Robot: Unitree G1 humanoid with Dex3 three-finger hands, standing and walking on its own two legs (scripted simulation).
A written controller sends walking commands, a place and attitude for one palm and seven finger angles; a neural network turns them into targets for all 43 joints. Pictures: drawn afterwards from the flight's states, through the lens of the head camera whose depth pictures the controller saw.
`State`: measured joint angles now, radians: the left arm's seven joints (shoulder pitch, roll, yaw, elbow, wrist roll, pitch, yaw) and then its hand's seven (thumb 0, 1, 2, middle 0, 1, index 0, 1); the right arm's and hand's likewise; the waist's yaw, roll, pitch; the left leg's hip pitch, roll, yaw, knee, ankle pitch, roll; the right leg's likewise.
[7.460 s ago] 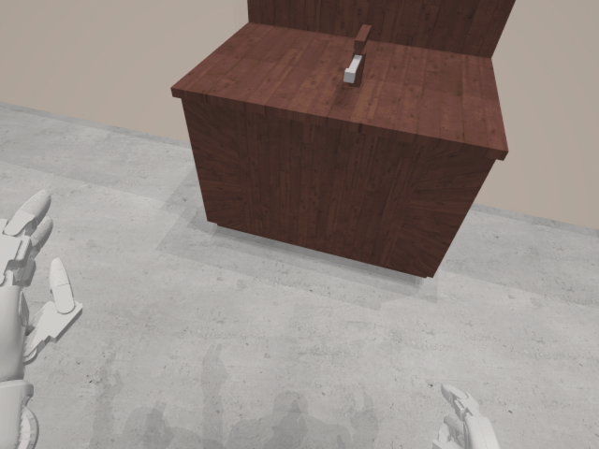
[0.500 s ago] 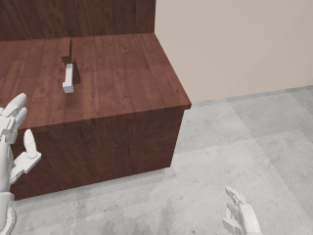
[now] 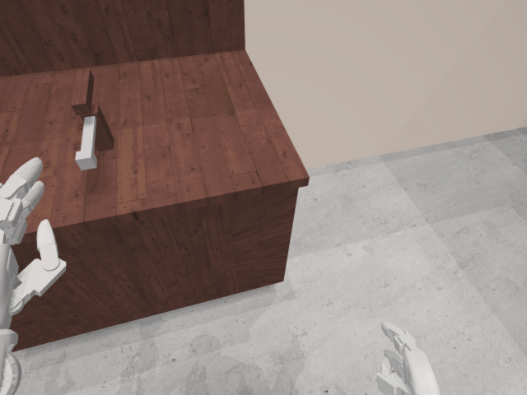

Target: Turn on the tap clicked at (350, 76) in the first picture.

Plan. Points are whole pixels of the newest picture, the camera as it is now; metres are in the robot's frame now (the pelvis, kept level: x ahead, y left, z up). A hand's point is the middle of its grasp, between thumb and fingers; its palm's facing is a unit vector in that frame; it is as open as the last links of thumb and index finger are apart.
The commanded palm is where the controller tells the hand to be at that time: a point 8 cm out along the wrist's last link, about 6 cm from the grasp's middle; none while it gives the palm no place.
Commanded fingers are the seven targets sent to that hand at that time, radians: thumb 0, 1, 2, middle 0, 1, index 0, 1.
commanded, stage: shuffle to correct the standing spot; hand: left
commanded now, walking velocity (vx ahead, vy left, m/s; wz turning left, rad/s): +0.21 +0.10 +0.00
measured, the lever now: (86, 159) +0.50 +0.39 +0.03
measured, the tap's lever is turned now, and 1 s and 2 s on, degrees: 0 0 0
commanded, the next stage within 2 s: come to a stop and stand still in 1.00 s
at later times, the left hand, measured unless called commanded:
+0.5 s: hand (77, 201) +0.30 +0.25 +0.17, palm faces +0.34 -0.81 -0.48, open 7.4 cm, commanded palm +0.24 +0.29 +0.17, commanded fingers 0.00 0.90 0.90 -0.20 -0.30 -0.20 -0.30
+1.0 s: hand (81, 142) +0.38 +0.28 +0.19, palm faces +0.46 -0.77 -0.44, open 7.4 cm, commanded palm +0.32 +0.31 +0.17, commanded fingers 0.00 0.90 0.90 -0.20 -0.30 -0.20 -0.30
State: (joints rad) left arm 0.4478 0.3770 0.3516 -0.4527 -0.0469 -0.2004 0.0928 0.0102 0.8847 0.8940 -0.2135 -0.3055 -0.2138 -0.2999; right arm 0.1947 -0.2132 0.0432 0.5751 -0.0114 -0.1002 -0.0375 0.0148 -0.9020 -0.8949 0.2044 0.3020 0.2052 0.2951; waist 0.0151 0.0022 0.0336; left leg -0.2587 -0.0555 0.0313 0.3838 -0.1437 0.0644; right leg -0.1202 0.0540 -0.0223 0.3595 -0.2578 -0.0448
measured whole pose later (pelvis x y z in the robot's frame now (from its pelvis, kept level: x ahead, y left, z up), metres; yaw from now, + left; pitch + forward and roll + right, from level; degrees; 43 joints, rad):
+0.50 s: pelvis +0.08 +0.01 -0.01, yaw +1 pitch +1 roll -1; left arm 0.51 0.42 0.41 -0.55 -0.04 -0.23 0.10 0.01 0.89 0.89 -0.21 -0.31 -0.21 -0.30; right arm 0.24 -0.17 0.01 0.57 0.01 -0.09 0.00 0.01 -0.90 -0.89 0.20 0.30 0.20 0.29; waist -0.03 0.00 0.06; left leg -0.15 -0.07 0.04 0.45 -0.31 0.10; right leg -0.55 -0.03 -0.06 1.02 -0.31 -0.02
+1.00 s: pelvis +0.17 +0.03 -0.03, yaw +1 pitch -2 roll +1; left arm 0.39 0.43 0.44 -0.52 -0.02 -0.25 0.13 0.01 0.88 0.89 -0.22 -0.31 -0.22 -0.30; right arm 0.20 -0.20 -0.01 0.57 0.01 -0.11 -0.04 0.01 -0.91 -0.90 0.20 0.30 0.20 0.29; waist 0.00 -0.02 0.05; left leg -0.34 0.05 0.01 0.72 -0.34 -0.03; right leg -0.32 -0.03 -0.06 0.73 -0.34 -0.02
